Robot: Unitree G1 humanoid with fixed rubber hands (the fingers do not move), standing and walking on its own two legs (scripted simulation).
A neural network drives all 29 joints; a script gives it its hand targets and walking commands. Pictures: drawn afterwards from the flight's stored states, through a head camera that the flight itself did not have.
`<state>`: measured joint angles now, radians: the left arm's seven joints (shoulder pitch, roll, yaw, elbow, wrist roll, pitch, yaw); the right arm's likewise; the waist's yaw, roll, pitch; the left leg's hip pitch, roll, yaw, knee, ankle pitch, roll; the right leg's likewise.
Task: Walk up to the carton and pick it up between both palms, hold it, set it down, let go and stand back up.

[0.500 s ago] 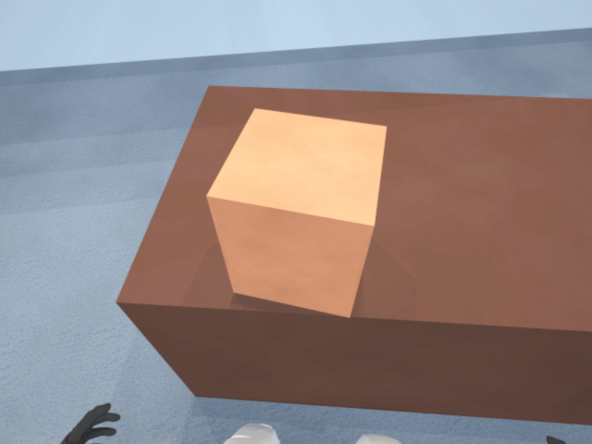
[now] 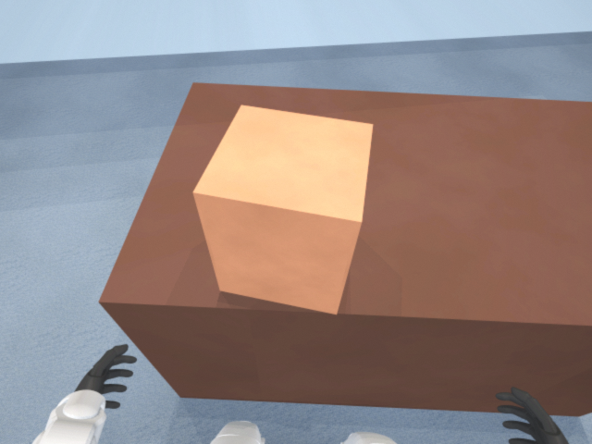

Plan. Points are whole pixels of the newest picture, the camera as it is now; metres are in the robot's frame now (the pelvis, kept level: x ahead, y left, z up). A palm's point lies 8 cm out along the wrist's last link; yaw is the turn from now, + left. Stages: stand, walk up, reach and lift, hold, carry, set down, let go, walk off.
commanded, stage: reach and lift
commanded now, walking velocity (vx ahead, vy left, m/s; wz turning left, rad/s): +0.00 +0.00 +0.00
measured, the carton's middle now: (290, 213) +0.45 +0.05 +0.03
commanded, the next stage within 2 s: none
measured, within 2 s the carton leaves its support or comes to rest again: neither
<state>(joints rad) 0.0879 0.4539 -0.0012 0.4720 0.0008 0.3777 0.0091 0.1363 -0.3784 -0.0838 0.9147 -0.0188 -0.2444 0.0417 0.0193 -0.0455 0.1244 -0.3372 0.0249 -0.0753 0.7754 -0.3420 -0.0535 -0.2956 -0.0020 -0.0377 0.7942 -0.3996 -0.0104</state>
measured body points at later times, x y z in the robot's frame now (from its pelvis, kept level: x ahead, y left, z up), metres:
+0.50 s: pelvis -0.03 +0.01 +0.02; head -0.02 +0.05 +0.47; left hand +0.18 +0.30 -0.03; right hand +0.14 -0.24 -0.02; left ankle +0.05 +0.15 -0.71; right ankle +0.02 -0.11 -0.71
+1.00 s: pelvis -0.02 +0.02 +0.03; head -0.01 +0.05 +0.48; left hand +0.21 +0.27 +0.01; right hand +0.18 -0.20 +0.01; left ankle +0.05 +0.15 -0.71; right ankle -0.01 -0.09 -0.71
